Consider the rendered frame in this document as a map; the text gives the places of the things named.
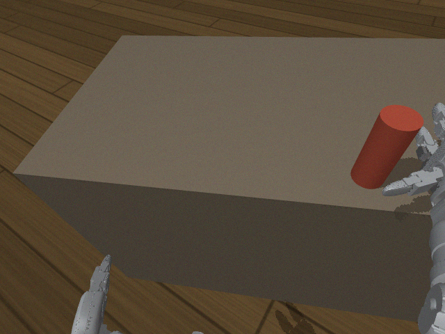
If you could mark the can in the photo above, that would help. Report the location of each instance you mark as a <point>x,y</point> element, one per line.
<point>394,130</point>

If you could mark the right robot hand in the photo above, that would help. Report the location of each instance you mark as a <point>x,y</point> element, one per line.
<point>432,173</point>

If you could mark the right robot arm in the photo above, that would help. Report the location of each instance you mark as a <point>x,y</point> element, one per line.
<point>431,319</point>

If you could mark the left robot hand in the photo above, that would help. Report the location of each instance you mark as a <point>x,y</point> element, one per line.
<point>89,317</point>

